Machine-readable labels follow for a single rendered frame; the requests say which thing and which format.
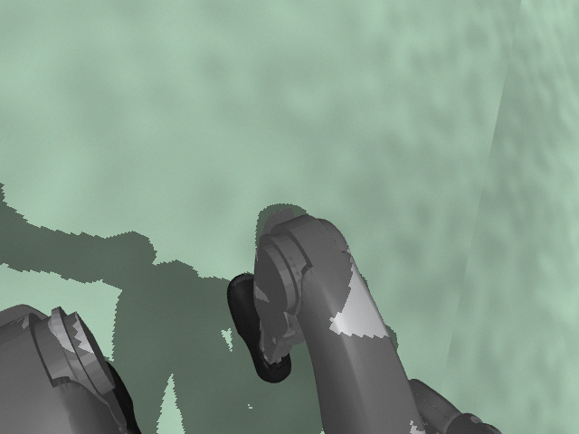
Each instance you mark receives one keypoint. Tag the right robot foot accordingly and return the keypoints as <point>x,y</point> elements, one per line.
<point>247,322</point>

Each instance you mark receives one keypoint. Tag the right robot hand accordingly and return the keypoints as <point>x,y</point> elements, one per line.
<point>436,412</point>

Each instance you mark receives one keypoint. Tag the left robot foot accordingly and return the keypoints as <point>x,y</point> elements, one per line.
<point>125,402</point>

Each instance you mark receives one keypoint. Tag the right robot arm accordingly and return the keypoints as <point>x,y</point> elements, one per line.
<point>468,423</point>

